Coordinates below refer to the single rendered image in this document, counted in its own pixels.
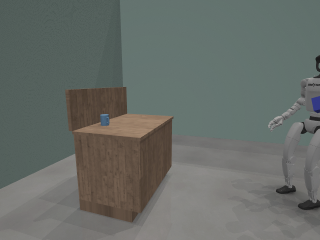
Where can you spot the robot torso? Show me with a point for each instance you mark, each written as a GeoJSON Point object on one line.
{"type": "Point", "coordinates": [312, 124]}

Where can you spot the table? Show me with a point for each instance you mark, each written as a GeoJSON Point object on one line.
{"type": "Point", "coordinates": [120, 165]}

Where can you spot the right robot forearm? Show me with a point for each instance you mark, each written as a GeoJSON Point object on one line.
{"type": "Point", "coordinates": [291, 111]}

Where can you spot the robot right hand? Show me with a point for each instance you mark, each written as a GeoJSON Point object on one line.
{"type": "Point", "coordinates": [276, 122]}

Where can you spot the robot right upper arm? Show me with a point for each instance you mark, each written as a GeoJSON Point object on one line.
{"type": "Point", "coordinates": [303, 84]}

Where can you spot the robot right shin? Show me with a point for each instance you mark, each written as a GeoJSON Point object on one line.
{"type": "Point", "coordinates": [288, 171]}

